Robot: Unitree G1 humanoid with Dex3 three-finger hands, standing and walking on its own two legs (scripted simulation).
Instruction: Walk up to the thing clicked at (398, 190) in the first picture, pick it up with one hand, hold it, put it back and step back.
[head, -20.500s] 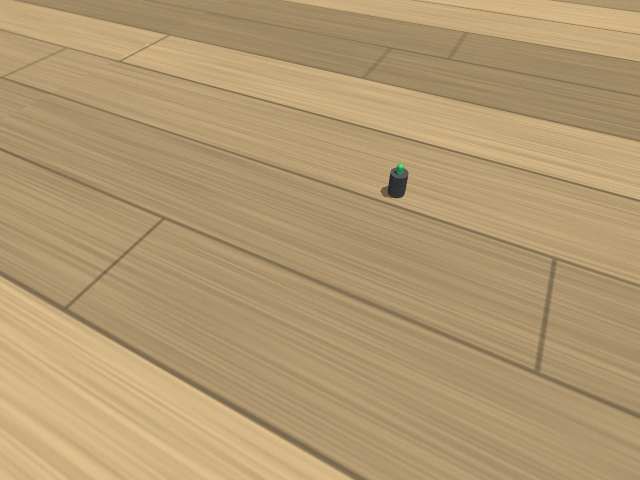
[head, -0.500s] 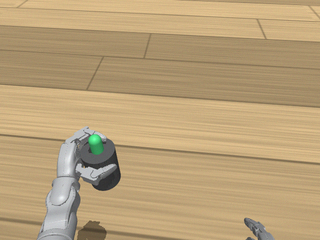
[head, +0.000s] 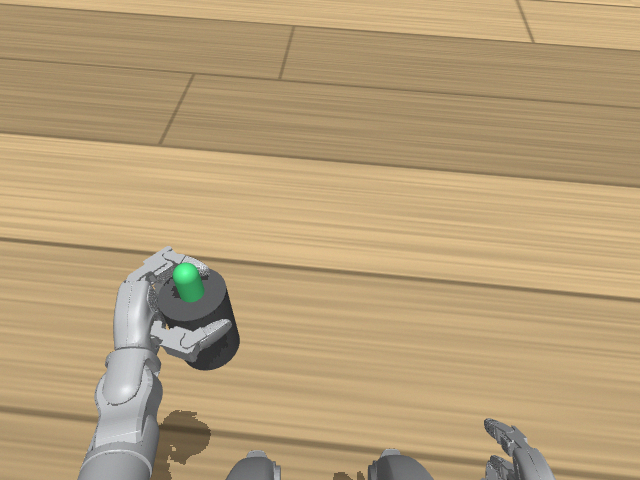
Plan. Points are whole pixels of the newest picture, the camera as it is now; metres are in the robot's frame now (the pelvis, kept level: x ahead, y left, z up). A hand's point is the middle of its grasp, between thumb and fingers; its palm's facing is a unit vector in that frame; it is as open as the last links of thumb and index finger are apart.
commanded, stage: crouch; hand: left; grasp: from the side
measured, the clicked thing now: (198, 309) +0.33 +0.16 -0.01
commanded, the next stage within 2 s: lower in 1.56 s
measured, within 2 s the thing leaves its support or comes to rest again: neither
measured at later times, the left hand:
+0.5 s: hand (216, 355) +0.35 +0.19 -0.24, palm faces +0.08 -1.00 -0.03, open 9.3 cm
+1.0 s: hand (227, 373) +0.37 +0.20 -0.42, palm faces +0.12 -0.99 -0.04, open 9.3 cm
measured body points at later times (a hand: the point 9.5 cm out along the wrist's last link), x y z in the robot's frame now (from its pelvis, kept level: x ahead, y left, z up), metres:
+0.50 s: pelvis -0.03 +0.00 -0.20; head +0.14 +0.02 +0.21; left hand +0.34 +0.24 -0.23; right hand +0.10 -0.26 -0.33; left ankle +0.03 +0.14 -0.69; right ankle +0.03 -0.13 -0.69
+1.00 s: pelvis -0.07 +0.00 -0.36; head +0.14 +0.03 +0.04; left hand +0.36 +0.26 -0.41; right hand +0.03 -0.27 -0.49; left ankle +0.03 +0.14 -0.69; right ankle +0.03 -0.13 -0.69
